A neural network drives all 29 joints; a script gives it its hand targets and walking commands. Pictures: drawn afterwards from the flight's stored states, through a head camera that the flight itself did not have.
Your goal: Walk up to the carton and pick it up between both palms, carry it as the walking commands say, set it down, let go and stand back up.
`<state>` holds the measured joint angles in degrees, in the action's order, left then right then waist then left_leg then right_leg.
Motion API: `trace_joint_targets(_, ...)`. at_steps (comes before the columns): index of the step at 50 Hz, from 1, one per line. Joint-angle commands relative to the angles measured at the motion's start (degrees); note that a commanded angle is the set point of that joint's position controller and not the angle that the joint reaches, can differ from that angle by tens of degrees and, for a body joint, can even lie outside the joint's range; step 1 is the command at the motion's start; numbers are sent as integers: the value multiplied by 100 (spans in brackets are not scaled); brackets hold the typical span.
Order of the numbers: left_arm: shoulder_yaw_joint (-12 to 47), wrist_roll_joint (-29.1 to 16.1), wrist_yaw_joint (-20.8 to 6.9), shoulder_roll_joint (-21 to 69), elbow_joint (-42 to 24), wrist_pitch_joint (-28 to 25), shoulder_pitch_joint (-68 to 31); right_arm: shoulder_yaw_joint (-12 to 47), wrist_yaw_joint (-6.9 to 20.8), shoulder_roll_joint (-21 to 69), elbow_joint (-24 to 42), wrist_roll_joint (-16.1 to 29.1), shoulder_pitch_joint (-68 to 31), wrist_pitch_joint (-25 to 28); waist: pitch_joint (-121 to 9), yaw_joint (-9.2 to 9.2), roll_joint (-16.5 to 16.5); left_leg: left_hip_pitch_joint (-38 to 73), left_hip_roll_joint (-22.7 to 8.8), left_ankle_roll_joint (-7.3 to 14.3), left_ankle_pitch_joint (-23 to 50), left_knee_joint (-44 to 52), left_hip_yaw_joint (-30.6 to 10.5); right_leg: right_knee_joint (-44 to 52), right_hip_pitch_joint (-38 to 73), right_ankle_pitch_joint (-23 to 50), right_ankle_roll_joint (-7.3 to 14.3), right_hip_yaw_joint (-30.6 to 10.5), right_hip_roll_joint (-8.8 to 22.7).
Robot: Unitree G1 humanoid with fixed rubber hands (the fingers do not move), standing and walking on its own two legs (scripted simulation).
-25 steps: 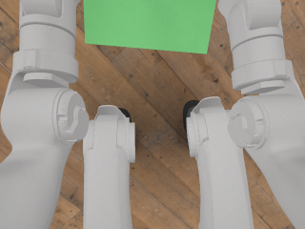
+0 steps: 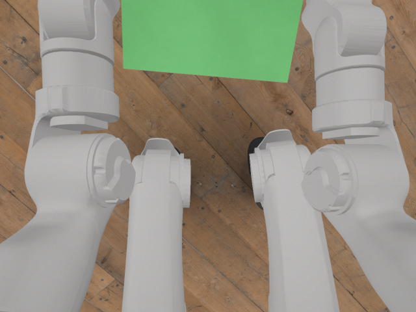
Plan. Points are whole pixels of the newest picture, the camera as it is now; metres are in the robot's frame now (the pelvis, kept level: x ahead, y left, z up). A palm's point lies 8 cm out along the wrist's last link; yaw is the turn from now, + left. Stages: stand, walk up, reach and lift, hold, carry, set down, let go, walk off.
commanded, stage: reach and lift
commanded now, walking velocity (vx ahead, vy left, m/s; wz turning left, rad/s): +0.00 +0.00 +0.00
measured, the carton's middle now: out of the picture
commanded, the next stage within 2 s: none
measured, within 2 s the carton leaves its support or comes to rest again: neither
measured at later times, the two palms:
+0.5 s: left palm out of the picture +0.56 +0.13 -0.06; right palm out of the picture +0.53 -0.15 -0.06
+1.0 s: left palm out of the picture +0.53 +0.12 +0.01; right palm out of the picture +0.50 -0.16 +0.00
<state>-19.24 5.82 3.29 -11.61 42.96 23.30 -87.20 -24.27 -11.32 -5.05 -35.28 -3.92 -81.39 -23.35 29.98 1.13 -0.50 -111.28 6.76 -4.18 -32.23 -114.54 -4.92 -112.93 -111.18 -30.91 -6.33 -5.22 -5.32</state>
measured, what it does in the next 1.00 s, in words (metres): rises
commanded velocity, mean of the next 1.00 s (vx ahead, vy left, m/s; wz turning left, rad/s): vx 0.00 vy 0.00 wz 0.00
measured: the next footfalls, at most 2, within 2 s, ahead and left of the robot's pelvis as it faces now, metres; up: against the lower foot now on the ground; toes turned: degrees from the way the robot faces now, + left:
none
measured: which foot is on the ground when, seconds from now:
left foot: down 0.00-1.00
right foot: down 0.00-1.00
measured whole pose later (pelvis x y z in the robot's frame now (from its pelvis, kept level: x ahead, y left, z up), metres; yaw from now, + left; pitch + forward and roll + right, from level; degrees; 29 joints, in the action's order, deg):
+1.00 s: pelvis -0.02 +0.00 +0.09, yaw +0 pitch +22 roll +0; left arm -21.5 7.3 2.5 -6.9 34.7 26.9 -78.4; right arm -25.4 -9.9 -1.1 -27.3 -6.8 -73.1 -27.2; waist 29.9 1.6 0.3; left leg -90.7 6.8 -4.1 -26.7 -95.6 -5.4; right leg -94.6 -91.3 -25.2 -5.6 -7.0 -5.9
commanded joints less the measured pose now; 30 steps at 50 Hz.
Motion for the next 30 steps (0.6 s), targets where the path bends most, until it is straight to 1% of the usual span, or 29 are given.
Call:
trace_joint_targets(1,2788,-962,-1526,6177,-551,-141,-3616,3254,1727,5554,802,840,-4750,214,-12158,217,123,3529,329,270,2051,999,1004,832,4014,2152,276,1302,-370)
trace_joint_targets(2,2804,-942,-1520,6166,-499,-113,-3525,3304,1756,5560,966,953,-4901,208,-12194,116,-38,3715,280,276,1973,1037,985,867,3863,1969,291,1240,-358)
trace_joint_targets(3,2794,-998,-1520,6297,-558,-90,-3424,3371,1759,5569,964,986,-4940,199,-12442,128,-12,3887,308,248,2105,1092,979,889,4046,2084,276,1320,-355)
trace_joint_targets(4,2842,-937,-1508,6204,-620,-85,-3640,3267,1766,5551,990,931,-4881,207,-12205,67,-202,3760,293,229,2075,1110,988,912,3847,2093,329,1229,-367)
trace_joint_targets(5,2870,-990,-1486,6315,-718,-55,-3502,3478,1764,5463,1385,1076,-5244,225,-12791,58,-224,4196,329,240,2284,1107,1038,978,4103,2160,302,1219,-359)
trace_joint_targets(6,2780,-903,-1497,6182,-517,-28,-3624,3266,1769,5507,934,893,-4990,145,-12285,207,-51,3909,304,246,1969,1235,973,1051,3870,1943,288,1307,-359)
trace_joint_targets(7,2839,-984,-1482,6198,-758,-71,-3839,3310,1784,5679,929,910,-4884,115,-12644,166,-29,4047,303,239,1971,1253,1024,1137,4052,1943,325,1262,-371)
trace_joint_targets(8,2823,-948,-1486,6249,-894,-45,-3707,3309,1793,5643,910,932,-4784,104,-12670,98,-218,4058,326,226,1975,1292,1045,1149,4040,1928,314,1236,-360)
trace_joint_targets(9,2924,-1015,-1485,6321,-863,-30,-3684,3526,1784,5724,1273,1020,-5128,115,-13027,122,67,4273,307,258,2082,1302,968,1148,4255,2044,289,1279,-351)
trace_joint_targets(10,2861,-903,-1473,6279,-765,29,-3529,3457,1802,5695,1120,1034,-4930,84,-12872,7,-164,4273,320,228,2017,1379,1032,1174,4136,1957,287,1289,-357)
trace_joint_targets(11,2759,-846,-1481,6241,-561,13,-3523,3337,1792,5640,1026,859,-4954,77,-12359,25,6,3908,315,246,1732,1460,1014,1279,3984,1705,320,1240,-357)
trace_joint_targets(12,2795,-878,-1482,6146,-943,4,-3812,3304,1823,5652,1144,952,-4919,64,-12673,-14,-185,4138,329,229,1764,1506,1069,1360,4133,1744,313,1175,-366)
trace_joint_targets(13,2865,-950,-1474,6268,-950,22,-3829,3429,1786,5663,1248,1016,-5121,60,-12982,35,-199,4290,320,233,1842,1503,1052,1391,4329,1810,306,1173,-360)
trace_joint_targets(14,2823,-942,-1451,6169,-911,19,-3878,3444,1804,5779,1105,1002,-5110,14,-12937,-51,-41,4206,326,250,1743,1546,1059,1422,4344,1731,298,1160,-346)
trace_joint_targets(15,2931,-1001,-1482,6150,-1036,50,-3909,3510,1796,5720,1249,1018,-5120,-16,-13014,74,2,4333,318,264,1749,1581,1037,1435,4348,1751,280,1226,-353)
trace_joint_targets(16,2779,-954,-1468,6177,-826,99,-3781,3469,1795,5661,1161,1024,-5297,-25,-13008,-23,-149,4424,322,276,1742,1648,1015,1443,4263,1601,280,1226,-332)
trace_joint_targets(17,2747,-892,-1476,6269,-593,141,-3622,3368,1781,5689,1030,913,-5088,-62,-12789,82,-37,4309,308,287,1591,1727,954,1518,4245,1522,284,1239,-339)
trace_joint_targets(18,2759,-883,-1505,6191,-678,102,-3752,3332,1796,5796,834,853,-4907,-85,-12635,98,54,4126,287,271,1374,1743,1010,1619,4241,1321,288,1198,-318)
trace_joint_targets(19,2826,-911,-1540,6292,-873,116,-3708,3397,1788,5843,1083,879,-4915,-90,-12859,108,19,4283,314,294,1589,1807,982,1604,4451,1584,262,1215,-329)
trace_joint_targets(21,2580,-818,-1588,6390,-398,125,-3441,3241,1819,5858,740,819,-4842,-85,-12485,124,29,4013,329,278,1396,1857,1092,1769,4433,1399,278,1205,-336)
trace_joint_targets(22,2787,-876,-1602,6499,-643,129,-3492,3247,1834,5842,905,792,-4627,-74,-12751,186,-63,4276,321,235,1474,1940,1038,1757,4445,1537,295,1228,-341)
trace_joint_targets(23,2921,-900,-1599,6528,-743,128,-3437,3464,1851,5989,1158,870,-4803,-51,-13167,122,-50,4514,362,235,1758,1948,1027,1761,4636,1812,279,1247,-374)
trace_joint_targets(24,2817,-879,-1589,6453,-569,145,-3366,3330,1859,5793,1033,854,-4744,-81,-12848,181,-167,4405,327,233,1646,1937,1065,1800,4515,1681,311,1202,-369)
trace_joint_targets(25,2887,-869,-1574,6606,-768,151,-3344,3461,1874,5981,1221,906,-4755,-71,-13164,114,-111,4675,356,236,1855,2057,972,1794,4675,1911,295,1267,-403)
trace_joint_targets(26,2868,-882,-1542,6675,-849,161,-3300,3530,1890,5952,1230,994,-4762,-62,-13322,84,-308,4845,368,215,2024,2047,935,1783,4625,1966,278,1241,-396)
trace_joint_targets(27,2978,-919,-1545,6570,-982,127,-3324,3505,1897,5998,1153,898,-4642,-83,-13296,193,-149,4882,367,217,2008,2048,953,1856,4566,1925,281,1277,-409)
trace_joint_targets(28,2865,-829,-1565,6567,-581,181,-3198,3371,1914,5806,846,781,-4483,-110,-12771,214,-209,4638,347,200,1731,2144,940,1897,4292,1651,307,1298,-373)
trace_joint_targets(29,2877,-873,-1571,6678,-779,127,-3187,3430,1948,6030,787,804,-4300,-109,-12895,192,-127,4663,331,203,1761,2151,980,1991,4605,1750,316,1202,-377)
trace_joint_targets(30,2986,-937,-1574,6762,-808,115,-3028,3670,1922,6138,1297,868,-4523,-60,-13321,171,135,4855,382,242,2145,2138,916,1968,4884,2083,281,1245,-417)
